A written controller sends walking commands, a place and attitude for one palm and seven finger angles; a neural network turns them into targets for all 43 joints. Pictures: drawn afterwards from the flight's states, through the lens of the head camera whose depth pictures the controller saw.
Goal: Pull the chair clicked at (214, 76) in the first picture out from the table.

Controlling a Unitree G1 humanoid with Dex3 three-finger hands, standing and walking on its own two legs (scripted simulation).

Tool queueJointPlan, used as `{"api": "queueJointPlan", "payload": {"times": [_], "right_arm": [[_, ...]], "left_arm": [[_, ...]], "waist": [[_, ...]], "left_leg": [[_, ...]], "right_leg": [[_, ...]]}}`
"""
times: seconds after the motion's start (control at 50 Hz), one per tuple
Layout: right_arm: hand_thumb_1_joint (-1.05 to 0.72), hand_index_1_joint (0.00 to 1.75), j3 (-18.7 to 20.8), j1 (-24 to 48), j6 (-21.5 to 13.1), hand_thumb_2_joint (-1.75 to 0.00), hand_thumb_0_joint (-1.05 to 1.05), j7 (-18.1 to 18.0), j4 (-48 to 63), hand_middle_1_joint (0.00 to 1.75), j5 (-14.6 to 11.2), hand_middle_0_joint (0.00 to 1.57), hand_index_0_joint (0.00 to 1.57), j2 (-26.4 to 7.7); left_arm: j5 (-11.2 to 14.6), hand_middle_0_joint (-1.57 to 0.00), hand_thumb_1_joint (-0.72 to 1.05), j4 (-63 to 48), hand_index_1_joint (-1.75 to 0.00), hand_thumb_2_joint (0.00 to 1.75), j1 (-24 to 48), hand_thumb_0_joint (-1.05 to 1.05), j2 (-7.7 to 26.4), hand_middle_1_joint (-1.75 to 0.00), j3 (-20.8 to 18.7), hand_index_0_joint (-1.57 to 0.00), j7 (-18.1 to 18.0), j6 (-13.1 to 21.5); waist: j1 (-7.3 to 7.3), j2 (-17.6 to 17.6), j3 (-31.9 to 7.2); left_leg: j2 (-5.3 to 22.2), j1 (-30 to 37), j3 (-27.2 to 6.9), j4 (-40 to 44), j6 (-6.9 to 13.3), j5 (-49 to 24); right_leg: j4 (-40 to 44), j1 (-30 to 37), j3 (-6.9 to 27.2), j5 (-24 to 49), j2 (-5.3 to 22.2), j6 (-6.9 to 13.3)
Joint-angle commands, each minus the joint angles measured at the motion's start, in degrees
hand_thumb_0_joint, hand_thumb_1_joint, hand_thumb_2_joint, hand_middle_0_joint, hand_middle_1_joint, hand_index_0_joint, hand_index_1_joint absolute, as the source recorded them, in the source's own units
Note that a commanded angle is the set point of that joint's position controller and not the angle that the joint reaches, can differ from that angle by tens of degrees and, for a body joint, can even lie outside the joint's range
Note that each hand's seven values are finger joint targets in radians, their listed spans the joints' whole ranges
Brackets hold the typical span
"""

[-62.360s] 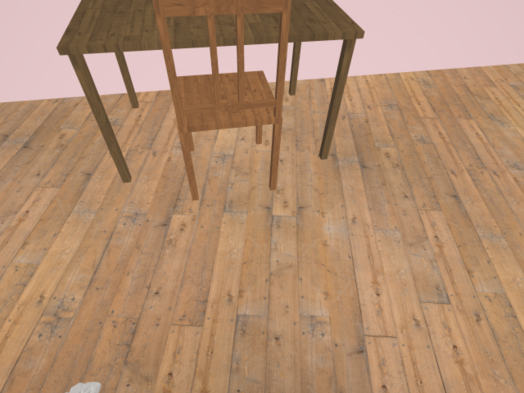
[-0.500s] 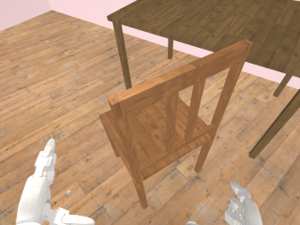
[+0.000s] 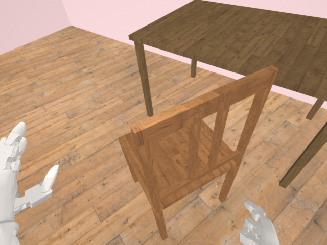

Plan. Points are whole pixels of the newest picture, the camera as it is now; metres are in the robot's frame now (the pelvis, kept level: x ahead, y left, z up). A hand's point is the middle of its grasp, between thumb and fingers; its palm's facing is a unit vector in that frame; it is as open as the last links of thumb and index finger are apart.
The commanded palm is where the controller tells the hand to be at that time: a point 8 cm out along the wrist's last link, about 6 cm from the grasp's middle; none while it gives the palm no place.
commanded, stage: draw the hand back to the body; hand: left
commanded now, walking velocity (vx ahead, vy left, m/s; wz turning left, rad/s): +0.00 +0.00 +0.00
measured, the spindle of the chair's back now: (193, 153) +0.41 -0.03 -0.06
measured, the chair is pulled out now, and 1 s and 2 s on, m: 0.42 0.42 0.42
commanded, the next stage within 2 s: step back with the hand held close in 0.44 s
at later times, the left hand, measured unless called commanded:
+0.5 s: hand (29, 175) +0.18 +0.27 +0.17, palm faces +0.47 -0.76 -0.45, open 7.4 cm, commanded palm +0.14 +0.31 +0.18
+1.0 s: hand (32, 187) +0.17 +0.26 +0.16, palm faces +0.34 -0.70 -0.62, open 7.4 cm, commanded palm +0.11 +0.30 +0.18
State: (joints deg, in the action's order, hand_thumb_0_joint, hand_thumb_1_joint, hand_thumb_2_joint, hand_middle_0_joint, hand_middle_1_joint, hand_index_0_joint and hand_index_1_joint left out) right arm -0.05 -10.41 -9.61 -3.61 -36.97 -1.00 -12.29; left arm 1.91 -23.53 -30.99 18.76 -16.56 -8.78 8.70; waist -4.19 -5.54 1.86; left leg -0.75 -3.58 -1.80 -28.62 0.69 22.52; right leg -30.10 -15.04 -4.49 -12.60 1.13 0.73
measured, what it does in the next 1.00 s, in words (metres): stands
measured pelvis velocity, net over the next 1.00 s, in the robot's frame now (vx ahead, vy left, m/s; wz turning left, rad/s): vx -0.03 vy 0.00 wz -0.01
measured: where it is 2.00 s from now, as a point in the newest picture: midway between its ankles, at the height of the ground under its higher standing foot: outside the picture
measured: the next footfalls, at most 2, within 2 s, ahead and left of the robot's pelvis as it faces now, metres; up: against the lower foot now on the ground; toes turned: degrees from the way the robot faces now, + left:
right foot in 1.78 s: +0.00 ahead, -0.11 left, +0.00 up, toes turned +1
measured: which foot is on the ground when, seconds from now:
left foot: down 0.00-1.00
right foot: down 0.00-1.00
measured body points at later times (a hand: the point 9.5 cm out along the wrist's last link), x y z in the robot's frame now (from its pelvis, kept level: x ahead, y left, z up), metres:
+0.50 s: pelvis +0.00 +0.01 +0.00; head +0.00 -0.02 +0.45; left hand +0.15 +0.31 +0.19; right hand +0.18 -0.21 -0.09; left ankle -0.08 +0.11 -0.73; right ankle +0.04 -0.11 -0.73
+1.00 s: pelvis -0.03 +0.00 +0.00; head +0.02 -0.04 +0.44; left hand +0.14 +0.29 +0.19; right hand +0.13 -0.25 -0.12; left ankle -0.07 +0.11 -0.73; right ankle +0.04 -0.11 -0.73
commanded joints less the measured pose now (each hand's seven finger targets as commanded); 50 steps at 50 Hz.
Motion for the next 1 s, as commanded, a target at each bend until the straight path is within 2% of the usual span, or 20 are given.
{"api": "queueJointPlan", "payload": {"times": [0.0, 0.04, 0.08, 0.14, 0.16, 0.22, 0.32, 0.38, 0.42, 0.5, 0.52, 0.54, 0.56, 0.6, 0.64, 0.68, 0.74, 0.84, 0.92, 0.98], "right_arm": [[-0.90, 0.30, 2.2, 5.6, -3.0, -0.90, 0.00, -0.4, 7.9, 0.30, -0.1, 0.20, 0.20, -5.5], [-0.90, 0.30, 2.1, 5.7, -3.0, -0.90, 0.00, -0.4, 7.5, 0.30, -0.1, 0.20, 0.20, -5.5], [-0.90, 0.30, 2.6, 5.8, -2.4, -0.90, 0.00, -0.2, 7.0, 0.30, -0.1, 0.20, 0.20, -5.6], [-0.90, 0.30, 2.7, 5.8, -1.9, -0.90, 0.00, 0.2, 7.0, 0.30, -0.1, 0.20, 0.20, -5.9], [-0.90, 0.30, 3.0, 5.7, -1.8, -0.90, 0.00, 0.2, 7.1, 0.30, 0.0, 0.20, 0.20, -6.2], [-0.90, 0.30, 2.6, 6.0, -2.3, -0.90, 0.00, 0.1, 7.4, 0.30, 0.0, 0.20, 0.20, -6.3], [-0.90, 0.30, 2.3, 5.9, -2.9, -0.90, 0.00, -0.1, 7.0, 0.30, 0.1, 0.20, 0.20, -6.1], [-0.90, 0.30, 2.4, 6.1, -2.5, -0.90, 0.00, -0.1, 6.8, 0.30, 0.0, 0.20, 0.20, -6.0], [-0.90, 0.30, 2.4, 6.4, -2.6, -0.90, 0.00, 0.0, 6.9, 0.30, 0.0, 0.20, 0.20, -6.1], [-0.90, 0.30, 2.3, 6.0, -2.8, -0.90, 0.00, 0.2, 7.1, 0.30, 0.1, 0.20, 0.20, -6.1], [-0.90, 0.30, 2.3, 6.0, -3.0, -0.90, 0.00, 0.3, 7.1, 0.30, 0.1, 0.20, 0.20, -6.2], [-0.90, 0.30, 1.9, 5.8, -3.3, -0.90, 0.00, 0.3, 7.4, 0.30, 0.2, 0.20, 0.20, -6.3], [-0.90, 0.30, 2.0, 4.1, -2.1, -0.90, 0.00, 0.0, 10.0, 0.30, -0.8, 0.20, 0.20, -7.3], [-0.90, 0.30, 1.8, 5.1, -1.0, -0.90, 0.00, -0.1, 9.2, 0.30, -0.4, 0.20, 0.20, -6.0], [-0.90, 0.30, 2.1, 5.1, -0.3, -0.90, 0.00, 0.1, 9.7, 0.30, -0.2, 0.20, 0.20, -6.3], [-0.90, 0.30, 2.8, 4.9, 0.8, -0.90, 0.00, 0.3, 10.1, 0.30, -0.1, 0.20, 0.20, -6.7], [-0.90, 0.30, 3.6, 5.0, 2.3, -0.90, 0.00, 0.5, 10.9, 0.30, 0.0, 0.20, 0.20, -6.3], [-0.90, 0.30, 4.3, 4.9, 3.9, -0.90, 0.00, -0.1, 12.0, 0.30, -0.7, 0.20, 0.20, -6.0], [-0.90, 0.30, 4.5, 5.3, 4.5, -0.90, 0.00, -0.9, 12.1, 0.30, -1.0, 0.20, 0.20, -6.1], [-0.90, 0.30, 4.6, 5.1, 4.8, -0.90, 0.00, -1.2, 12.0, 0.30, -1.2, 0.20, 0.20, -6.1]], "left_arm": [[0.5, -0.19, 0.83, -12.7, -0.29, 0.87, 4.5, 0.00, 11.5, -0.29, -10.6, -0.19, -1.5, 4.6], [0.7, -0.20, 0.90, -12.4, -0.30, 0.90, 5.8, 0.00, 12.0, -0.30, -11.8, -0.20, -1.5, 4.6], [0.9, -0.20, 0.90, -8.0, -0.30, 0.90, 3.3, 0.00, 9.4, -0.30, -10.4, -0.20, -1.0, 4.3], [0.9, -0.20, 0.90, -8.0, -0.30, 0.90, 3.5, 0.00, 8.6, -0.30, -9.0, -0.20, -0.3, 4.5], [0.9, -0.20, 0.90, -9.5, -0.30, 0.90, 4.0, 0.00, 9.7, -0.30, -9.7, -0.20, -0.4, 4.9], [0.6, -0.20, 0.90, -12.5, -0.30, 0.90, 4.8, 0.00, 11.6, -0.30, -10.8, -0.20, -0.8, 5.0], [0.3, -0.20, 0.90, -13.2, -0.30, 0.90, 5.6, 0.00, 12.4, -0.30, -11.4, -0.20, -1.3, 4.6], [0.5, -0.20, 0.90, -11.0, -0.30, 0.90, 4.9, 0.00, 10.7, -0.30, -10.3, -0.20, -1.1, 4.5], [0.5, -0.20, 0.90, -11.3, -0.30, 0.90, 5.5, 0.00, 10.8, -0.30, -10.3, -0.20, -0.9, 4.4], [0.5, -0.20, 0.90, -11.8, -0.30, 0.90, 5.8, 0.00, 10.7, -0.30, -9.9, -0.20, -0.8, 4.6], [0.5, -0.20, 0.90, -12.3, -0.30, 0.90, 6.1, 0.00, 10.9, -0.30, -10.1, -0.20, -0.7, 4.7], [0.5, -0.20, 0.90, -15.2, -0.30, 0.90, 9.3, 0.00, 11.6, -0.30, -9.7, -0.20, -0.8, 5.0], [1.3, -0.20, 0.90, -19.2, -0.30, 0.90, 17.7, 0.00, 22.8, -0.30, -21.1, -0.20, -1.3, 7.9], [1.0, -0.20, 0.90, -9.9, -0.30, 0.90, 9.9, 0.00, 15.6, -0.30, -16.8, -0.20, -0.5, 7.8], [0.9, -0.20, 0.90, -8.7, -0.30, 0.90, 6.2, 0.00, 13.3, -0.30, -15.5, -0.20, 0.1, 7.9], [0.9, -0.20, 0.90, -7.9, -0.30, 0.90, 2.1, 0.00, 11.7, -0.30, -14.1, -0.20, 0.6, 7.4], [0.8, -0.20, 0.90, -8.8, -0.30, 0.90, -2.3, 0.00, 12.5, -0.30, -15.1, -0.20, 0.6, 7.0], [1.3, -0.20, 0.90, -14.1, -0.30, 0.90, -3.8, 0.00, 16.1, -0.30, -18.2, -0.20, -0.4, 7.1], [1.4, -0.20, 0.90, -16.0, -0.30, 0.90, -4.1, 0.00, 17.9, -0.30, -19.9, -0.20, -1.5, 7.0], [1.2, -0.20, 0.90, -15.1, -0.30, 0.90, -3.9, 0.00, 16.8, -0.30, -18.9, -0.20, -1.9, 6.7]], "waist": [[0.16, 1.8, -5.9], [0.19, 1.6, -5.8], [0.29, 4.9, -4.1], [0.35, 3.2, -4.0], [0.23, 3.9, -5.3], [-0.11, 0.1, -6.8], [-0.10, -0.2, -5.6], [0.03, 2.1, -3.9], [0.08, 0.2, -3.8], [0.04, 1.3, -4.1], [0.01, -0.6, -4.1], [0.21, -1.1, -5.3], [2.19, -0.9, 0.4], [2.29, 0.5, 1.4], [2.27, -1.3, -1.8], [2.37, -0.3, -4.2], [2.39, 3.5, -7.9], [3.08, 5.6, -11.9], [3.26, 1.9, -11.4], [3.36, 1.6, -8.7]], "left_leg": [[1.4, -8.4, -0.9, 6.5, 0.3, -22.6], [1.4, -8.0, -0.7, 6.7, 0.4, -23.5], [1.5, -8.6, -0.5, 7.0, 0.6, -23.0], [1.7, -8.2, -0.6, 7.3, 0.6, -23.9], [1.7, -7.8, -0.7, 7.3, 0.6, -23.9], [1.6, -7.2, -1.0, 7.4, 0.2, -25.4], [1.7, -7.3, -1.6, 8.0, -0.4, -25.6], [1.8, -7.9, -1.4, 8.4, -0.1, -23.8], [1.7, -7.9, -1.2, 8.5, -0.1, -22.5], [1.8, -7.8, -1.6, 8.9, -0.2, -22.3], [1.7, -7.9, -1.7, 8.8, -0.5, -22.7], [1.6, -7.2, -1.7, 8.7, -0.5, -23.5], [4.3, -9.9, -3.3, 9.6, 1.3, -15.0], [4.5, -10.4, -3.7, 10.4, 1.5, -12.1], [5.7, -10.2, -4.1, 10.8, 1.6, -17.4], [6.4, -9.7, -4.1, 9.1, 1.6, -23.8], [6.4, -9.8, -3.9, 6.7, 1.2, -28.5], [5.3, -11.7, -3.9, 2.2, 0.7, -24.8], [5.6, -13.6, -4.9, 2.3, 1.4, -19.4], [5.8, -17.0, -5.4, 3.5, 2.1, -12.6]], "right_leg": [[4.1, 13.4, 3.9, 11.5, 1.1, 1.2], [4.7, 13.9, 4.0, 12.3, 1.1, 1.2], [4.9, 13.4, 3.3, 12.1, 1.1, 1.1], [5.2, 13.0, 3.2, 11.8, 1.2, 1.0], [5.1, 13.6, 3.1, 11.8, 1.2, 1.0], [5.1, 14.4, 3.7, 12.2, 1.1, 1.1], [5.5, 14.5, 3.8, 11.8, 0.9, 1.4], [5.7, 13.8, 3.7, 10.5, 0.7, 1.2], [6.0, 13.3, 3.9, 9.4, 0.7, 1.2], [5.7, 13.3, 3.4, 8.6, 0.7, 1.2], [5.7, 13.4, 3.7, 8.8, 0.6, 1.3], [5.7, 13.9, 3.7, 9.6, 0.8, 1.2], [6.3, 8.7, 10.7, 12.3, 3.7, 2.0], [5.7, 6.8, 10.2, 11.1, 4.3, 1.7], [2.5, 8.2, 7.9, 14.7, 4.0, 0.9], [1.0, 8.6, 7.1, 18.2, 4.3, 0.5], [-0.1, 10.2, 7.0, 22.5, 5.5, 0.5], [-1.9, 10.7, 10.0, 27.2, 8.6, 2.3], [-2.7, 8.1, 10.4, 21.8, 7.9, 1.7], [-2.4, 6.4, 10.0, 13.5, 6.9, 1.1]]}}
